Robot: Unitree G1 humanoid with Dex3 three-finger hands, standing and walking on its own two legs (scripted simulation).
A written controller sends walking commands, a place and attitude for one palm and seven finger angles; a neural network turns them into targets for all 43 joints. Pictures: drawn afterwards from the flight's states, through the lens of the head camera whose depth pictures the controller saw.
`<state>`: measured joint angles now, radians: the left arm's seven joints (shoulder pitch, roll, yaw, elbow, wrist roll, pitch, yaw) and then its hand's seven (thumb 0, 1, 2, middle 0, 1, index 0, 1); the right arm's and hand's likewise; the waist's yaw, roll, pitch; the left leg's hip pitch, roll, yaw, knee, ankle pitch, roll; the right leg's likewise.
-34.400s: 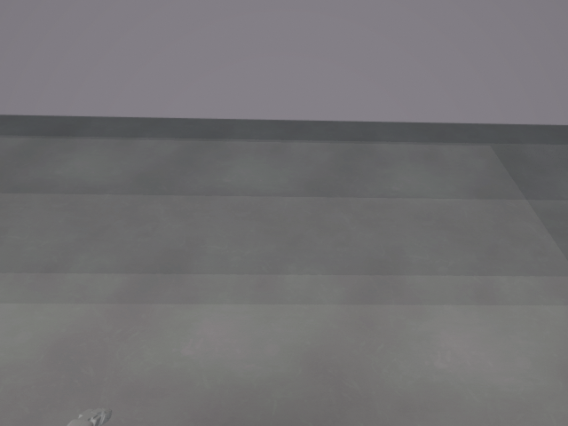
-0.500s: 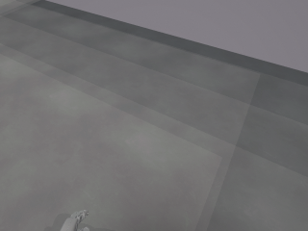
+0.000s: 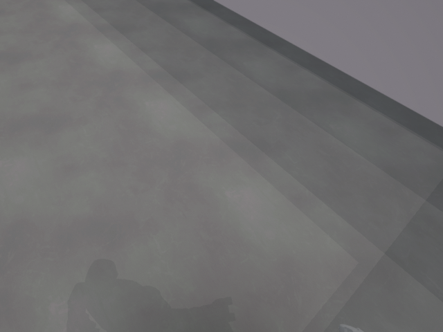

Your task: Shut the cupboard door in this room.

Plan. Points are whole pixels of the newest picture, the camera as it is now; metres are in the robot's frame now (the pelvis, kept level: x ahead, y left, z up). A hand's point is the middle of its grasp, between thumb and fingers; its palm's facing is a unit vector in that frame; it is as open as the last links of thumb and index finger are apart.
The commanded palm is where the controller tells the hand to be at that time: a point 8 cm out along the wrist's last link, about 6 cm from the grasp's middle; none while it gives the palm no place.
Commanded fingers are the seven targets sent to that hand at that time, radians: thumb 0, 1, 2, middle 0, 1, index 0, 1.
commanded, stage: turn or walk to find it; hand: left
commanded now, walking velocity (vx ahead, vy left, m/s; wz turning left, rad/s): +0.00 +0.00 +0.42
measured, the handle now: out of the picture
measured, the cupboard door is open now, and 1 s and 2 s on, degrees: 96 96 96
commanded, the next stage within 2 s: none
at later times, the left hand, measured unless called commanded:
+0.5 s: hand out of the picture +0.06 +0.18 -0.14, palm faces +0.19 -0.94 -0.27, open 7.4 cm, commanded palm none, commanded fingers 0.00 0.90 0.90 -0.20 -0.30 -0.20 -0.30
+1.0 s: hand out of the picture -0.11 +0.21 -0.17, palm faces +0.46 -0.85 -0.25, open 7.4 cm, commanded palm none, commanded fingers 0.00 0.90 0.90 -0.20 -0.30 -0.20 -0.30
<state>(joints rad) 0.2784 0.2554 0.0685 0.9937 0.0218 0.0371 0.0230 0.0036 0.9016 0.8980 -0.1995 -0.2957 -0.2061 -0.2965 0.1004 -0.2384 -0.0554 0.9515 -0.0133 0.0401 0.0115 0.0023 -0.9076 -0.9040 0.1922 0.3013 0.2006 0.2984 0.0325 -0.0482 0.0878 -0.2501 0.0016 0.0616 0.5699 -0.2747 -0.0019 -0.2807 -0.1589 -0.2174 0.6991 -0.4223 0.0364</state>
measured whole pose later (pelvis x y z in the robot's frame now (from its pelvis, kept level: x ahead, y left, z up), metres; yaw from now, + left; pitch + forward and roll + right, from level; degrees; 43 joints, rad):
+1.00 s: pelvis -0.04 +0.00 +0.01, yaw +25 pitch +0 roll +0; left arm 0.24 0.27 0.07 1.01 0.02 0.07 0.02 0.01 0.90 0.90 -0.20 -0.30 -0.20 -0.30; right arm 0.13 -0.20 -0.04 0.95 -0.02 0.03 0.00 0.00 -0.91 -0.90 0.19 0.30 0.20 0.30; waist 0.02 -0.06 0.09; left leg -0.24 -0.01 0.05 0.56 -0.31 0.04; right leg -0.41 -0.11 -0.09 1.00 -0.50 0.07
